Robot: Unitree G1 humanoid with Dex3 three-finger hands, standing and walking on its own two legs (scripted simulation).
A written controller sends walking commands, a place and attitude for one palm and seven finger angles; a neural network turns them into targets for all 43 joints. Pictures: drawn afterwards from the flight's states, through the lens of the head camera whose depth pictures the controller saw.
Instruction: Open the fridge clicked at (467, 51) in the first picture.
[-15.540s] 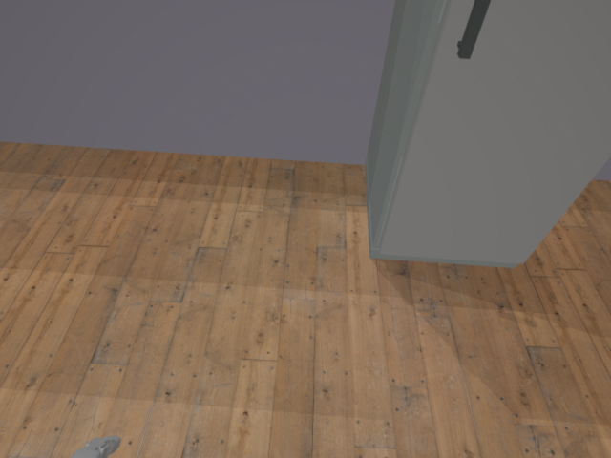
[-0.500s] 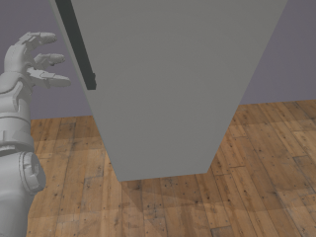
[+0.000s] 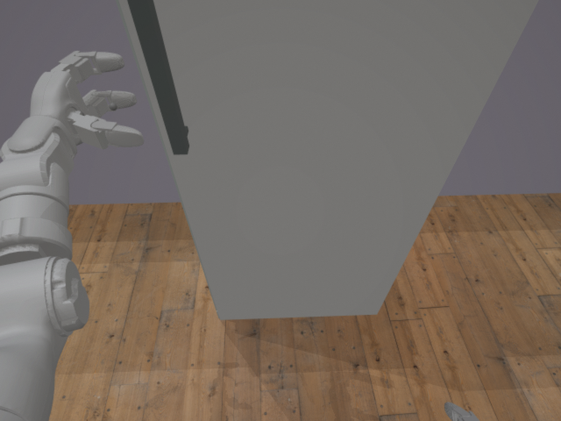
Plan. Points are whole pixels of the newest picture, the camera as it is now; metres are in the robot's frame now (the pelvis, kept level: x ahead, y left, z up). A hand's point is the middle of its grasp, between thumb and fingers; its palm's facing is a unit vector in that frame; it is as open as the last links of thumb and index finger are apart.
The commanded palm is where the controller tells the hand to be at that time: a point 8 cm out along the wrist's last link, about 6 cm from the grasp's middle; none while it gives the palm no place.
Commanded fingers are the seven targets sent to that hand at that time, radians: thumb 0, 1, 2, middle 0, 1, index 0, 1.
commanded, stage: move the hooked fingers beside the handle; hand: left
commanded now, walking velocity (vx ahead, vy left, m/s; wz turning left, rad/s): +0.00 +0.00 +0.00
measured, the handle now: (165, 73) +0.53 +0.17 +0.24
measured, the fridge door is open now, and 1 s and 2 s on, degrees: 0 0 0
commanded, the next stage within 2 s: feel for the door with the fingertips in 0.02 s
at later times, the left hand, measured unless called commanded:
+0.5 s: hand (148, 106) +0.47 +0.19 +0.22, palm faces +0.06 -1.00 +0.00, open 14.0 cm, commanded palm +0.44 +0.25 +0.23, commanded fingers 0.00 -0.50 0.30 -0.30 -1.20 -0.30 -1.20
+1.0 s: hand (134, 99) +0.48 +0.21 +0.23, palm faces +0.06 -1.00 -0.01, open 13.7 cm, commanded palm +0.47 +0.26 +0.23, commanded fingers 0.00 -0.50 0.30 -0.30 -1.20 -0.30 -1.20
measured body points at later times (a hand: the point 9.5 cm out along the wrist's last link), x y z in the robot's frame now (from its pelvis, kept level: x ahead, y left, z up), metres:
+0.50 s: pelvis +0.00 +0.00 +0.00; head +0.01 -0.01 +0.45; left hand +0.46 +0.24 +0.22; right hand +0.06 -0.26 -0.12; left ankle +0.01 +0.14 -0.74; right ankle -0.04 -0.13 -0.74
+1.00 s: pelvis +0.00 +0.00 +0.00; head +0.03 +0.00 +0.45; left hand +0.47 +0.26 +0.23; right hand +0.04 -0.27 -0.12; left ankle +0.01 +0.14 -0.74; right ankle -0.04 -0.13 -0.74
